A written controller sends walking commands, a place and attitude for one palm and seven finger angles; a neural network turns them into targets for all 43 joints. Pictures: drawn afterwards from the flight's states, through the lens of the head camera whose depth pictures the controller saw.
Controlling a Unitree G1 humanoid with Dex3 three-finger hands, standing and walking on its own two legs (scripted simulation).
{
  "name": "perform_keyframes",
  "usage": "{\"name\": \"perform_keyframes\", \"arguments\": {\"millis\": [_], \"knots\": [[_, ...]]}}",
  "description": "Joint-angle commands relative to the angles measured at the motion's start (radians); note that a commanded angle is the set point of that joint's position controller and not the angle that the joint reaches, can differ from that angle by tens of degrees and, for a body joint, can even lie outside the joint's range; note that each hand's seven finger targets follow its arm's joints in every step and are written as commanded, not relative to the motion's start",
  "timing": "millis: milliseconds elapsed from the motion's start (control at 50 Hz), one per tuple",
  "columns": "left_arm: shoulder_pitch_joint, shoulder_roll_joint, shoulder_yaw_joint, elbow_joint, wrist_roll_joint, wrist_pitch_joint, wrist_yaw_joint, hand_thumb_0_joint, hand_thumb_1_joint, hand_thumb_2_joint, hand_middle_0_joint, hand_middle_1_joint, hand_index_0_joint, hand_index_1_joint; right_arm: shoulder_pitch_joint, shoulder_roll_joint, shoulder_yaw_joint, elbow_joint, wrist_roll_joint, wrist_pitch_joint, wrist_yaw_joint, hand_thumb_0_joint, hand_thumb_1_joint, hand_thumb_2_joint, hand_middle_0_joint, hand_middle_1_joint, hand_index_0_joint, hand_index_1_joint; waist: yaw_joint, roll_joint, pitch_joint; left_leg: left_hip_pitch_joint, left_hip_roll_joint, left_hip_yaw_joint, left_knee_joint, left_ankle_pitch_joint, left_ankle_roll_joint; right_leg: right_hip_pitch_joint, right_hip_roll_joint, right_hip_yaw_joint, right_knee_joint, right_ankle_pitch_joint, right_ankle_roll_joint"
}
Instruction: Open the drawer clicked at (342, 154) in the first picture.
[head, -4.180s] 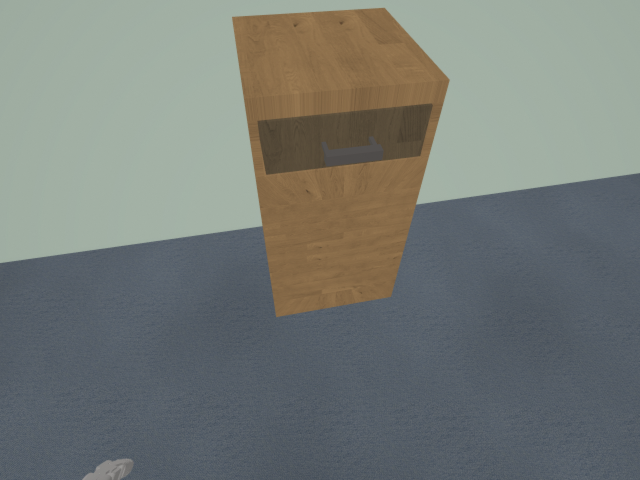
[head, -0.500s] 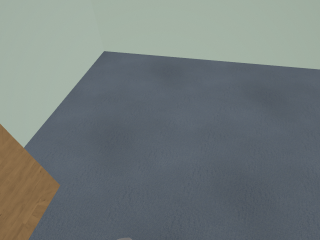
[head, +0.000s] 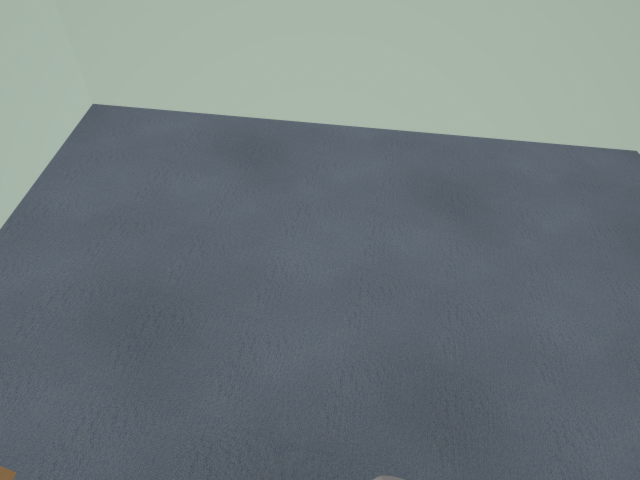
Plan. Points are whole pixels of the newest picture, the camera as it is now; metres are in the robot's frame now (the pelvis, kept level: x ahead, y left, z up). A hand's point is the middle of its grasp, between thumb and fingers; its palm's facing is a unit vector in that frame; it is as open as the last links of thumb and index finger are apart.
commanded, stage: walk to a spot facing it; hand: left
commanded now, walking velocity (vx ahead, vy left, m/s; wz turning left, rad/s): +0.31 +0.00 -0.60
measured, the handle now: out of the picture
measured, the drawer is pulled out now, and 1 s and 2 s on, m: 0.00 0.00 0.00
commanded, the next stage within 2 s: turn to face it in 0.54 s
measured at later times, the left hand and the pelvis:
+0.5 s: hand (295, 329) +0.40 +0.07 -0.17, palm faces -0.33 -0.93 -0.17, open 7.4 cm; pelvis +0.20 -0.05 -0.02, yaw -17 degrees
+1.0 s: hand (262, 308) +0.44 +0.14 -0.19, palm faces -0.24 -0.96 -0.16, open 7.4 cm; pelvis +0.35 -0.02 +0.00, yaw -18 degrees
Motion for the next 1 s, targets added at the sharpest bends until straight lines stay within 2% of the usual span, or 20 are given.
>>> {"name": "perform_keyframes", "arguments": {"millis": [0,100,200,240,300,340,360,380,400,420,480,540,620,720,800,820,840,860,920,980], "knots": [[0.000,-0.014,0.004,-0.086,0.002,0.000,-0.011,0.000,0.900,0.900,-0.200,-0.300,-0.200,-0.300,0.112,-0.132,-0.041,0.006,0.011,-0.029,-0.014,0.000,-0.900,-0.900,0.200,0.300,0.200,0.300,-0.019,0.177,0.045,0.044,0.252,-0.127,-0.320,0.077,0.005,-0.171,-0.069,0.035,0.021,0.134,0.023],[-0.154,-0.026,-0.003,-0.147,0.007,0.004,-0.018,0.000,0.900,0.900,-0.200,-0.300,-0.200,-0.300,0.199,-0.136,-0.050,0.042,0.008,-0.031,-0.011,0.000,-0.900,-0.900,0.200,0.300,0.200,0.300,-0.051,0.134,0.079,0.181,0.275,-0.064,-0.317,0.206,0.056,-0.306,-0.093,-0.003,-0.133,0.185,0.041],[-0.343,-0.034,-0.025,-0.205,0.002,-0.008,-0.022,0.000,0.900,0.900,-0.200,-0.300,-0.200,-0.300,0.291,-0.158,-0.051,0.088,-0.005,-0.021,-0.006,0.000,-0.900,-0.900,0.200,0.300,0.200,0.300,-0.113,0.138,0.113,0.277,0.277,0.009,-0.274,0.410,0.070,-0.262,-0.061,-0.090,-0.406,0.149,0.019],[-0.375,-0.040,-0.029,-0.218,0.000,-0.014,-0.022,0.000,0.900,0.900,-0.200,-0.300,-0.200,-0.300,0.297,-0.166,-0.049,0.096,-0.008,-0.014,-0.005,0.000,-0.900,-0.900,0.200,0.300,0.200,0.300,-0.113,0.158,0.120,0.298,0.275,0.060,-0.247,0.508,0.064,-0.216,-0.034,-0.121,-0.495,0.129,-0.002],[-0.311,-0.007,-0.026,-0.205,-0.002,-0.024,-0.016,0.000,0.900,0.900,-0.200,-0.300,-0.200,-0.300,0.283,-0.203,-0.059,0.092,-0.007,-0.007,-0.003,0.000,-0.900,-0.900,0.200,0.300,0.200,0.300,-0.069,0.173,0.050,0.339,0.289,0.117,-0.079,0.858,0.049,-0.064,0.033,-0.165,-0.571,0.044,-0.053],[-0.122,0.037,-0.010,-0.152,0.003,-0.041,-0.008,0.000,0.900,0.900,-0.200,-0.300,-0.200,-0.300,0.236,-0.241,-0.066,0.069,0.000,-0.004,-0.001,0.000,-0.900,-0.900,0.200,0.300,0.200,0.300,0.023,0.184,-0.077,0.301,0.265,0.158,0.190,0.970,0.009,0.211,0.088,-0.194,-0.662,0.058,-0.086],[0.011,0.103,0.007,-0.110,0.006,-0.056,-0.003,0.000,0.900,0.900,-0.200,-0.300,-0.200,-0.300,0.229,-0.237,-0.061,0.050,0.009,-0.001,0.010,0.000,-0.900,-0.900,0.200,0.300,0.200,0.300,0.090,0.116,-0.173,0.108,0.243,0.159,0.427,0.792,-0.033,0.517,0.049,-0.142,-0.729,0.159,-0.113],[0.099,0.216,0.030,-0.096,0.000,-0.068,0.010,0.000,0.900,0.900,-0.200,-0.300,-0.200,-0.300,0.264,-0.171,-0.047,0.020,0.024,0.001,0.018,0.000,-0.900,-0.900,0.200,0.300,0.200,0.300,0.107,-0.080,-0.310,-0.254,0.092,0.122,0.731,-0.064,-0.092,0.848,-0.241,0.292,-0.744,0.325,-0.230],[0.122,0.286,0.045,-0.090,-0.028,-0.061,0.027,0.000,0.900,0.900,-0.200,-0.300,-0.200,-0.300,0.212,-0.143,-0.044,-0.019,0.027,0.002,0.006,0.000,-0.900,-0.900,0.200,0.300,0.200,0.300,0.096,-0.139,-0.362,-0.445,0.005,-0.024,1.011,-0.371,-0.110,0.895,-0.409,0.614,-0.823,0.566,-0.328],[0.071,0.268,0.043,-0.103,-0.037,-0.050,0.038,0.000,0.900,0.900,-0.200,-0.300,-0.200,-0.300,0.152,-0.152,-0.052,-0.027,0.023,0.005,-0.002,0.000,-0.900,-0.900,0.200,0.300,0.200,0.300,0.077,0.005,-0.261,-0.470,0.063,-0.147,1.013,-0.277,-0.092,0.798,-0.401,0.484,-0.852,0.541,-0.336],[-0.111,0.156,0.003,-0.143,-0.035,-0.063,0.039,0.000,0.900,0.900,-0.200,-0.300,-0.200,-0.300,0.115,-0.141,-0.051,-0.012,0.004,0.032,0.002,0.000,-0.900,-0.900,0.200,0.300,0.200,0.300,-0.024,0.046,-0.040,-0.351,0.134,-0.181,0.858,-0.087,-0.103,0.329,-0.266,0.283,-0.950,0.381,-0.214],[-0.159,0.130,-0.002,-0.145,-0.016,-0.075,0.039,0.000,0.900,0.900,-0.200,-0.300,-0.200,-0.300,0.184,-0.111,-0.051,0.006,-0.004,0.059,0.004,0.000,-0.900,-0.900,0.200,0.300,0.200,0.300,-0.095,-0.006,-0.015,-0.270,0.109,-0.165,0.714,-0.052,-0.117,0.164,-0.175,0.161,-0.976,0.363,-0.177],[-0.122,0.111,0.004,-0.137,-0.011,-0.079,0.037,0.000,0.900,0.900,-0.200,-0.300,-0.200,-0.300,0.095,-0.104,-0.051,-0.032,-0.004,0.059,0.012,0.000,-0.900,-0.900,0.200,0.300,0.200,0.300,-0.079,-0.062,-0.026,-0.299,0.081,-0.162,0.550,0.010,-0.131,0.175,-0.132,0.178,-0.971,0.311,-0.186],[-0.086,0.088,-0.017,-0.110,-0.008,-0.076,0.051,0.000,0.900,0.900,-0.200,-0.300,-0.200,-0.300,0.013,-0.085,-0.027,-0.031,0.005,0.046,0.019,0.000,-0.900,-0.900,0.200,0.300,0.200,0.300,-0.050,-0.097,-0.079,-0.213,0.026,-0.137,0.282,0.022,-0.109,0.302,-0.136,0.143,-0.915,0.453,-0.165],[-0.059,0.072,-0.031,-0.070,-0.019,-0.062,0.065,0.000,0.900,0.900,-0.200,-0.300,-0.200,-0.300,0.052,-0.106,-0.021,0.019,0.008,0.026,0.018,0.000,-0.900,-0.900,0.200,0.300,0.200,0.300,-0.054,-0.012,-0.104,0.011,-0.017,-0.158,-0.036,0.222,-0.087,0.353,-0.121,0.070,-0.778,0.412,-0.086],[-0.022,0.044,-0.039,-0.064,-0.022,-0.058,0.067,0.000,0.900,0.900,-0.200,-0.300,-0.200,-0.300,0.096,-0.161,-0.029,0.032,0.002,0.017,0.015,0.000,-0.900,-0.900,0.200,0.300,0.200,0.300,-0.057,0.111,-0.138,0.132,0.057,-0.239,-0.064,0.456,-0.058,0.288,-0.075,0.032,-0.659,0.282,-0.040],[0.023,0.004,-0.048,-0.064,-0.031,-0.052,0.067,0.000,0.900,0.900,-0.200,-0.300,-0.200,-0.300,0.118,-0.234,-0.040,0.029,-0.003,0.019,0.012,0.000,-0.900,-0.900,0.200,0.300,0.200,0.300,-0.051,0.295,-0.162,0.221,0.227,-0.418,-0.059,0.719,0.032,0.162,-0.003,-0.040,-0.544,-0.019,0.016],[0.019,0.005,-0.054,-0.062,-0.028,-0.043,0.070,0.000,0.900,0.900,-0.200,-0.300,-0.200,-0.300,0.110,-0.249,-0.042,0.032,0.000,0.040,0.011,0.000,-0.900,-0.900,0.200,0.300,0.200,0.300,-0.047,0.327,-0.107,0.154,0.303,-0.480,-0.129,0.743,0.114,0.126,0.022,-0.041,-0.407,-0.341,0.040],[-0.074,0.052,-0.036,-0.058,-0.013,-0.018,0.067,0.000,0.900,0.900,-0.200,-0.300,-0.200,-0.300,0.037,-0.203,-0.029,0.022,-0.003,0.060,-0.004,0.000,-0.900,-0.900,0.200,0.300,0.200,0.300,-0.048,0.275,0.029,-0.022,0.232,-0.519,-0.227,0.398,0.127,0.055,-0.022,0.016,-0.230,-0.265,0.042],[-0.082,0.038,-0.026,-0.070,-0.015,-0.010,0.058,0.000,0.900,0.900,-0.200,-0.300,-0.200,-0.300,0.019,-0.221,-0.043,0.007,0.002,0.067,-0.001,0.000,-0.900,-0.900,0.200,0.300,0.200,0.300,-0.042,0.174,-0.017,-0.014,0.172,-0.462,-0.235,0.265,0.121,0.035,-0.022,0.016,-0.191,-0.164,0.051]]}}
